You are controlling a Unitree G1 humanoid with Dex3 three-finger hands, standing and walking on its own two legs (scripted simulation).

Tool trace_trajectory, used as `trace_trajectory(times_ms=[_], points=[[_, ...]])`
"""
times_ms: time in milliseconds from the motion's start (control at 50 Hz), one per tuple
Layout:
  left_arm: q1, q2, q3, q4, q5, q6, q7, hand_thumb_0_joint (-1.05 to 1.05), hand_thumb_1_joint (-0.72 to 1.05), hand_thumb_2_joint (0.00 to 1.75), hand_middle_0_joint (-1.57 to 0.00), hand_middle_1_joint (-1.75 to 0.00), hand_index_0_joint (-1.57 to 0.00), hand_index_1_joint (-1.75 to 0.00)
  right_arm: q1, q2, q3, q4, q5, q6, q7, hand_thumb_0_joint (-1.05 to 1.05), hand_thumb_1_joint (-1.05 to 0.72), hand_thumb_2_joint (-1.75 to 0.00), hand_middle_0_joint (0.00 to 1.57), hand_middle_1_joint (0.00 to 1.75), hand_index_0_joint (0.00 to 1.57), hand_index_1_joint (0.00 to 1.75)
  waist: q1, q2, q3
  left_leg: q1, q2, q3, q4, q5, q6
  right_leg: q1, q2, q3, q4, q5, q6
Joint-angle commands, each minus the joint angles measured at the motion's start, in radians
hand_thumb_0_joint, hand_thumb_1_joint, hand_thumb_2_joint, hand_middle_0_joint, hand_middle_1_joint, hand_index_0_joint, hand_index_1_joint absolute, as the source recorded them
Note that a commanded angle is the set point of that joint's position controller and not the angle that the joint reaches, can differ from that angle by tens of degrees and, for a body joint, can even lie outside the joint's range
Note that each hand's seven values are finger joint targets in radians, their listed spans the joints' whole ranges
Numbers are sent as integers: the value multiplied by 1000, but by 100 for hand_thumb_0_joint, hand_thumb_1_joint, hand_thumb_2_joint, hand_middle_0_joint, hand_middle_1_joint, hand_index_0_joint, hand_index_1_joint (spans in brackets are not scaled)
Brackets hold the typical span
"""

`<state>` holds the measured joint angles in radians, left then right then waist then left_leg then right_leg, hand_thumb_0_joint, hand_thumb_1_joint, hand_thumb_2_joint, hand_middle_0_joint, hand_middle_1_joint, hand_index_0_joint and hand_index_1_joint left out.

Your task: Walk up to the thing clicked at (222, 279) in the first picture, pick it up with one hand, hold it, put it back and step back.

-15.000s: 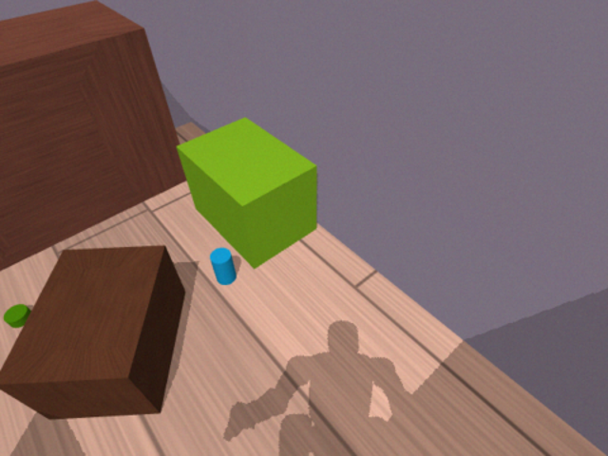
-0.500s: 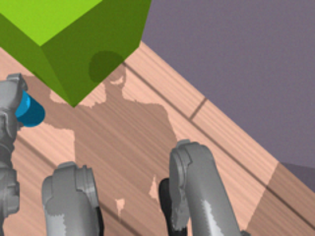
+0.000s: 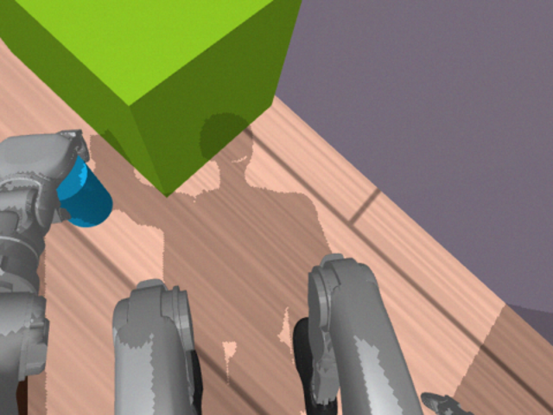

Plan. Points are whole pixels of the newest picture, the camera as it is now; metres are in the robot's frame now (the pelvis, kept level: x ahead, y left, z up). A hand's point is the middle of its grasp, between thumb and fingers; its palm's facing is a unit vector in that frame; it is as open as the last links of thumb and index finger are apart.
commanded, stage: rest palm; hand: left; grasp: from above
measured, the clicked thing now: (74, 192) +0.48 +0.28 -0.19
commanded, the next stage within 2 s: lift in 0.06 s
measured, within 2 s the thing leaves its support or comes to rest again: neither
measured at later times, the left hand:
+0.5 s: hand (29, 186) +0.45 +0.29 -0.07, palm faces -0.44 -0.06 -0.90, open 11.0 cm
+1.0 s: hand out of the picture +0.39 +0.28 +0.09, palm faces -0.41 -0.10 -0.91, open 10.9 cm
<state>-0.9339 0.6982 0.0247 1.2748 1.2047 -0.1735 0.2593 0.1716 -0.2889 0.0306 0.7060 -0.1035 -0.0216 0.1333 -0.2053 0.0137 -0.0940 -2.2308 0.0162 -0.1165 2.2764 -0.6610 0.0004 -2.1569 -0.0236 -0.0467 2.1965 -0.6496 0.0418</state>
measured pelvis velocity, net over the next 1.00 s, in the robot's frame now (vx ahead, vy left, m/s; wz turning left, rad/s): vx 0.01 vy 0.01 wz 0.06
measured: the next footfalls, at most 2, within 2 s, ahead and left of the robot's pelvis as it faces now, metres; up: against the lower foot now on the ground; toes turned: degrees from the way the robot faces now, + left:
none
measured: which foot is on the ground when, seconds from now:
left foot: down 0.00-1.00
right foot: down 0.00-1.00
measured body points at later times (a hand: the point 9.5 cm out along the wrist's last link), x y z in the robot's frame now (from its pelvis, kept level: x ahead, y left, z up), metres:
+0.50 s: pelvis +0.00 +0.00 +0.05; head +0.20 +0.06 +0.44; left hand +0.47 +0.29 -0.02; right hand +0.07 -0.27 -0.07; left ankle +0.08 +0.12 -0.34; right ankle +0.11 -0.14 -0.34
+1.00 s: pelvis +0.01 +0.01 +0.18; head +0.16 +0.04 +0.61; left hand +0.41 +0.28 +0.15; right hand +0.14 -0.25 +0.06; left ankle +0.08 +0.12 -0.34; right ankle +0.11 -0.14 -0.34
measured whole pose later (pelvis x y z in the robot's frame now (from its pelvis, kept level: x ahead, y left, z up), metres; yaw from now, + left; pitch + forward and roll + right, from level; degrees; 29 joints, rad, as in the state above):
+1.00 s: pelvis +0.01 +0.01 +0.18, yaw +3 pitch +28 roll -4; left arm -0.49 0.51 -0.09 0.75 1.01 -0.01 0.09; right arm 0.17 -0.24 -0.03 0.67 0.02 0.04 0.01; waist -0.09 0.05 -0.19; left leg -1.60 0.04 -0.05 1.70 -0.60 0.01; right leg -1.55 -0.03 -0.03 1.64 -0.58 0.04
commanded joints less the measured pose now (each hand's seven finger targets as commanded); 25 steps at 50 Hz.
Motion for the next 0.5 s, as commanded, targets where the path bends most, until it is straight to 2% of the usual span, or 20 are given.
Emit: trace_trajectory(times_ms=[0, 20, 40, 60, 80, 100, 120, 140, 160, 180, 200, 220, 240, 260, 280, 300, 340, 380, 440, 480], points=[[-360, 241, 42, -158, -5, 10, 43, 0, -1, 100, -66, -104, -66, -104, 210, -229, -77, -13, 13, -3, -21, 0, -95, -92, 20, 30, 20, 30, -13, 282, -669, 555, -28, 67, -293, 102, 15, 293, 43, -86, -224, 144, -88], [-364, 254, 43, -187, -10, 14, 37, 0, -1, 108, -58, -96, -58, -96, 204, -230, -80, -15, 17, -2, -23, 0, -90, -90, 20, 30, 20, 30, -1, 298, -703, 579, -28, 66, -304, 103, 14, 299, 43, -85, -222, 144, -90], [-343, 248, 42, -165, -11, 22, 31, 0, -9, 100, -59, -104, -60, -104, 209, -228, -84, -17, 18, 0, -23, 0, -96, -92, 20, 30, 20, 30, -4, 291, -696, 578, -28, 70, -304, 100, 16, 311, 43, -80, -233, 144, -88], [-348, 235, 35, -203, -20, 26, 21, 0, -6, 108, -51, -96, -52, -96, 212, -226, -87, -22, 23, 3, -25, 0, -90, -90, 20, 30, 20, 30, 1, 292, -720, 597, -27, 71, -318, 108, 15, 328, 44, -79, -242, 152, -88], [-333, 240, 37, -192, -21, 31, 15, 0, -14, 100, -58, -104, -59, -104, 210, -226, -86, -19, 25, 4, -25, 0, -96, -92, 20, 30, 20, 30, -1, 286, -714, 577, -29, 75, -317, 109, 18, 338, 44, -76, -247, 151, -87], [-334, 239, 41, -206, -31, 36, 7, 0, -7, 107, -50, -96, -51, -96, 213, -226, -87, -21, 29, 7, -28, 0, -90, -90, 20, 30, 20, 30, 3, 277, -715, 578, -30, 71, -322, 110, 20, 335, 42, -75, -250, 155, -85], [-313, 236, 36, -205, -37, 39, -1, 0, -15, 99, -56, -104, -57, -104, 211, -221, -85, -25, 31, 8, -30, 0, -96, -92, 20, 30, 20, 30, 4, 270, -708, 573, -30, 69, -330, 97, 21, 340, 45, -76, -256, 141, -86], [-311, 231, 33, -228, -45, 41, -11, 0, -8, 107, -48, -96, -49, -96, 210, -221, -89, -30, 36, 12, -33, 0, -90, -90, 20, 30, 20, 30, 8, 261, -719, 580, -30, 72, -335, 91, 23, 347, 46, -72, -270, 135, -85], [-283, 218, 25, -207, -49, 46, -19, 0, -16, 99, -55, -104, -56, -104, 212, -214, -88, -29, 37, 12, -34, 0, -96, -92, 20, 30, 20, 30, 3, 242, -689, 564, -29, 80, -330, 96, 26, 362, 46, -66, -286, 137, -83], [-281, 219, 29, -223, -55, 46, -26, 0, -8, 106, -47, -96, -48, -96, 218, -216, -86, -29, 40, 14, -36, 0, -90, -90, 20, 30, 20, 30, 4, 224, -688, 546, -31, 82, -329, 99, 30, 372, 45, -63, -294, 140, -80], [-270, 213, 26, -226, -64, 46, -35, 0, -16, 98, -53, -104, -55, -104, 211, -213, -87, -33, 41, 13, -36, 0, -96, -92, 20, 30, 20, 30, 3, 213, -685, 541, -31, 76, -339, 84, 30, 374, 47, -65, -292, 124, -82], [-266, 213, 24, -244, -70, 46, -43, 0, -11, 106, -45, -96, -47, -96, 208, -211, -90, -36, 45, 15, -38, 0, -90, -90, 20, 30, 20, 30, 11, 214, -692, 558, -29, 76, -347, 87, 30, 379, 48, -62, -298, 127, -82], [-240, 208, 23, -236, -70, 48, -49, 0, -19, 98, -52, -104, -54, -104, 208, -210, -91, -38, 47, 15, -40, 0, -96, -92, 20, 30, 20, 30, 16, 209, -675, 563, -29, 77, -351, 84, 30, 374, 48, -60, -309, 123, -82], [-251, 205, 22, -267, -79, 45, -54, 0, -15, 106, -44, -105, -46, -107, 212, -210, -91, -43, 49, 15, -40, 0, -92, -90, 20, 30, 20, 30, 12, 216, -670, 567, -28, 76, -362, 80, 29, 382, 46, -58, -318, 120, -81], [-270, 213, 22, -288, -82, 42, -56, 0, -18, 98, -52, -108, -54, -107, 205, -206, -89, -45, 50, 16, -42, 0, -95, -92, 20, 30, 20, 30, 10, 212, -675, 558, -28, 81, -360, 79, 31, 397, 47, -55, -326, 119, -80], [-266, 231, 33, -309, -85, 37, -56, 0, -10, 104, -59, -109, -59, -109, 205, -206, -90, -49, 52, 16, -43, 0, -94, -92, 20, 30, 20, 30, 16, 199, -691, 564, -29, 81, -366, 76, 32, 413, 48, -53, -335, 113, -79], [-239, 206, 24, -330, -90, 35, -66, 0, 6, 110, -67, -111, -67, -111, 205, -199, -89, -55, 56, 16, -44, 0, -94, -92, 20, 30, 20, 30, 19, 206, -700, 577, -29, 84, -376, 90, 31, 428, 47, -50, -345, 126, -78], [-200, 223, 36, -342, -87, 36, -72, 0, 14, 109, -69, -112, -70, -111, 205, -208, -96, -58, 63, 19, -48, 0, -94, -91, 20, 30, 20, 30, 37, 231, -697, 620, -27, 69, -410, 95, 26, 427, 41, -52, -351, 132, -80], [-188, 227, 45, -405, -88, 39, -75, 0, 13, 112, -68, -115, -69, -114, 199, -207, -105, -69, 71, 24, -53, 0, -94, -92, 20, 30, 20, 30, 51, 243, -729, 667, -25, 60, -446, 101, 23, 451, 41, -51, -368, 139, -81], [-160, 192, 32, -439, -99, 48, -78, 0, 17, 113, -70, -114, -71, -114, 190, -202, -110, -80, 76, 26, -55, 0, -94, -92, 20, 30, 20, 30, 57, 246, -725, 697, -24, 51, -484, 85, 22, 456, 43, -54, -386, 130, -81]])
